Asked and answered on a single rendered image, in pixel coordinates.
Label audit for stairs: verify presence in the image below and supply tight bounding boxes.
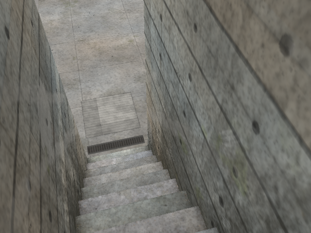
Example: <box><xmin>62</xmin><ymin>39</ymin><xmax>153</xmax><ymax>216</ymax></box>
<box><xmin>75</xmin><ymin>146</ymin><xmax>219</xmax><ymax>233</ymax></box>

